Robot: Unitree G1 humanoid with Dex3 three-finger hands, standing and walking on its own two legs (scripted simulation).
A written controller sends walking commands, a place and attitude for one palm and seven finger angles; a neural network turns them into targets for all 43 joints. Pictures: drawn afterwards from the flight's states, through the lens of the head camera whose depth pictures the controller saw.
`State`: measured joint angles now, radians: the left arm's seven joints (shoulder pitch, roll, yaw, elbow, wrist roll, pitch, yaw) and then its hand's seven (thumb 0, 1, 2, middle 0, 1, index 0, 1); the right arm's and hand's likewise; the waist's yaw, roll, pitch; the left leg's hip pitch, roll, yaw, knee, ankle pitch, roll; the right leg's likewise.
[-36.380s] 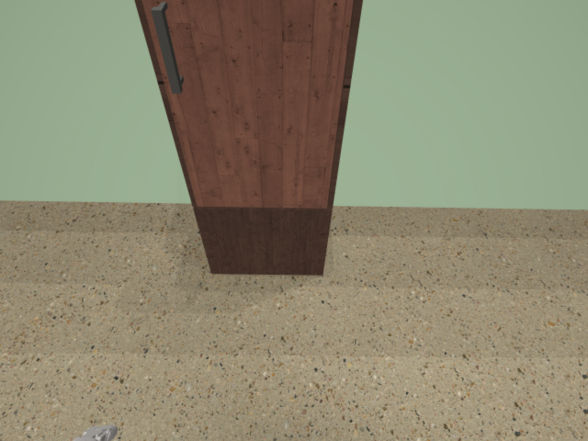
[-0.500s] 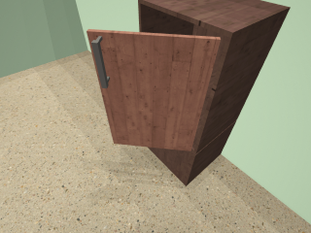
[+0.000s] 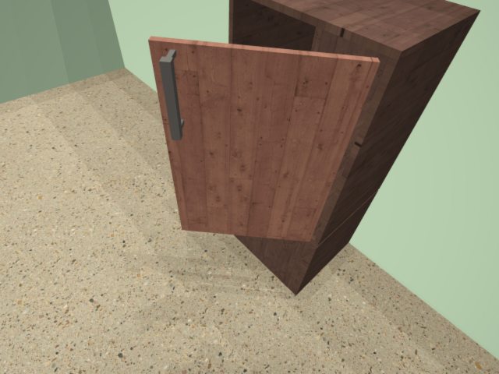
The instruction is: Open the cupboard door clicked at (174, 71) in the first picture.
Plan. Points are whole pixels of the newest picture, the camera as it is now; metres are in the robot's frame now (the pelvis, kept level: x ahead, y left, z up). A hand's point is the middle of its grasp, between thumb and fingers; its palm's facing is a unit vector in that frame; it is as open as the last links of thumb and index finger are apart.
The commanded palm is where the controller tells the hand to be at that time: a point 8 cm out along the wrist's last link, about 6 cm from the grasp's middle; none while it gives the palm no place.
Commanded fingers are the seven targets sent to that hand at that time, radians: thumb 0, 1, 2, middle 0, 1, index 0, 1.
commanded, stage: come to a stop and stand still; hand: left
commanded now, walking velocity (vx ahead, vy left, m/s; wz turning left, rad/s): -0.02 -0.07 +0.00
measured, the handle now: (174, 97) +0.56 +0.18 +0.15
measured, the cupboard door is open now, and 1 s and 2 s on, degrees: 43 43 43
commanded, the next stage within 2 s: look again from close up in 0.86 s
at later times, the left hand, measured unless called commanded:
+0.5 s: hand out of the picture +0.00 +0.12 -0.16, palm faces +0.04 -0.97 -0.23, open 7.4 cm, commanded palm none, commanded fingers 0.00 0.90 0.90 -0.20 -0.30 -0.20 -0.30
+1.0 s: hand out of the picture -0.09 +0.11 -0.18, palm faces +0.07 -0.98 -0.17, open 7.4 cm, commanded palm none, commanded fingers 0.00 0.90 0.90 -0.20 -0.30 -0.20 -0.30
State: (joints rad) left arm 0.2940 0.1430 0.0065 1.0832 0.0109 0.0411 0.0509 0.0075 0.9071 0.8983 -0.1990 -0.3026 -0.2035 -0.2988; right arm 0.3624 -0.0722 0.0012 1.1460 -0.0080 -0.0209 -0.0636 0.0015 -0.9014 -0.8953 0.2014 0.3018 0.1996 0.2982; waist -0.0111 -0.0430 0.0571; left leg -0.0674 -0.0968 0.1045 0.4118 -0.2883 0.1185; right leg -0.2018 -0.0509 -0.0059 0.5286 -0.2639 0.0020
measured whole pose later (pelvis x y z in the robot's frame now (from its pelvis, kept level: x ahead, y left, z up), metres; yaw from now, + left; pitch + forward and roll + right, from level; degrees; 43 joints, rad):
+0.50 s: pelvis -0.04 -0.07 +0.00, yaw +2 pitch -3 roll +0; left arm 0.30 0.19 0.00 0.98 0.02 -0.01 0.03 0.01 0.90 0.90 -0.20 -0.30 -0.20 -0.30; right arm 0.27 -0.24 -0.05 1.02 -0.02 0.00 -0.02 0.00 -0.91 -0.90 0.20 0.30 0.20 0.30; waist -0.03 0.01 -0.02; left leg -0.20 -0.01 0.05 0.52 -0.27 0.03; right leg -0.23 0.03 -0.06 0.50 -0.22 -0.05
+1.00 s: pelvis -0.06 -0.06 +0.00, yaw +2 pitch -3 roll -1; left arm 0.37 0.15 0.01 1.07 0.02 0.00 0.04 0.01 0.90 0.90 -0.20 -0.30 -0.20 -0.30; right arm 0.40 -0.12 -0.02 1.14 -0.02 0.01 -0.02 0.00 -0.90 -0.90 0.20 0.30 0.20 0.30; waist -0.01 -0.03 0.00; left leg -0.23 -0.01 0.04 0.47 -0.20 0.04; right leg -0.24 0.03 -0.07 0.41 -0.13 -0.04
